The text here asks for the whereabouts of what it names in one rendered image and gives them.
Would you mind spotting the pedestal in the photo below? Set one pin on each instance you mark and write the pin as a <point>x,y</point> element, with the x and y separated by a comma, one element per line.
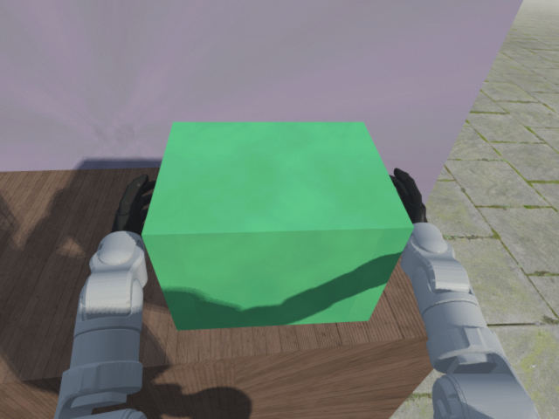
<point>51,224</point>

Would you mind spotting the robot right forearm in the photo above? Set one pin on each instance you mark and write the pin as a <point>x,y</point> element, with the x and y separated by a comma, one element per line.
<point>459,341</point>

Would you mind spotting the robot left hand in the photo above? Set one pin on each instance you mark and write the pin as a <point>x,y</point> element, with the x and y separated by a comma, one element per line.
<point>130,215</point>

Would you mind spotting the carton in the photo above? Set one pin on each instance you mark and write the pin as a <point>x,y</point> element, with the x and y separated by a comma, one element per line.
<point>273,224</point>

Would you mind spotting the robot right upper arm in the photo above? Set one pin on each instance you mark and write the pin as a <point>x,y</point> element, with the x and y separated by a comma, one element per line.
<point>480,396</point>

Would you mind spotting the robot right hand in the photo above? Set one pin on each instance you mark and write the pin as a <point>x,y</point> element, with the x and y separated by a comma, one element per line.
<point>409,195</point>

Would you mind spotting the robot left forearm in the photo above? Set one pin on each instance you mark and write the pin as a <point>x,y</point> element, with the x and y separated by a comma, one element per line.
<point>105,365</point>

